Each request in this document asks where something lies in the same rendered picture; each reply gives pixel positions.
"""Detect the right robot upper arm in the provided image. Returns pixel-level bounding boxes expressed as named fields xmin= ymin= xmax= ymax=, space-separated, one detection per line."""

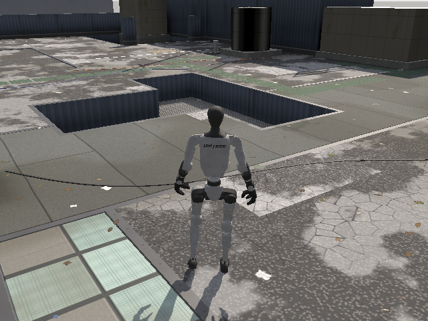
xmin=229 ymin=135 xmax=248 ymax=173

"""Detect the right robot foot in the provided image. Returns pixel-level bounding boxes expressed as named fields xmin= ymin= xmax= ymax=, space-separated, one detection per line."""
xmin=220 ymin=256 xmax=229 ymax=274

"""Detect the left robot hand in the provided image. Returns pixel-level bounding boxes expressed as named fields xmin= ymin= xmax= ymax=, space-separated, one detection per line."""
xmin=175 ymin=182 xmax=190 ymax=195

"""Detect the left robot upper arm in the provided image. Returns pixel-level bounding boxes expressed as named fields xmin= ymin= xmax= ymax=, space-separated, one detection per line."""
xmin=182 ymin=134 xmax=201 ymax=171

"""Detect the robot torso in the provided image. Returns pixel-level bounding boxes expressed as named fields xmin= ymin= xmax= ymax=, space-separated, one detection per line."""
xmin=199 ymin=132 xmax=230 ymax=201

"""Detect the right robot forearm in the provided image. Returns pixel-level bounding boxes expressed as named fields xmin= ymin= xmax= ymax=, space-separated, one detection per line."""
xmin=241 ymin=162 xmax=255 ymax=191

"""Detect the right robot hand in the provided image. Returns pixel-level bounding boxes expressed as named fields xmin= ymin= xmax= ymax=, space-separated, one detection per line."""
xmin=241 ymin=189 xmax=257 ymax=205

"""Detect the left robot forearm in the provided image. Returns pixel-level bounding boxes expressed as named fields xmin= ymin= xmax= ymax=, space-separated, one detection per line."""
xmin=176 ymin=161 xmax=188 ymax=185

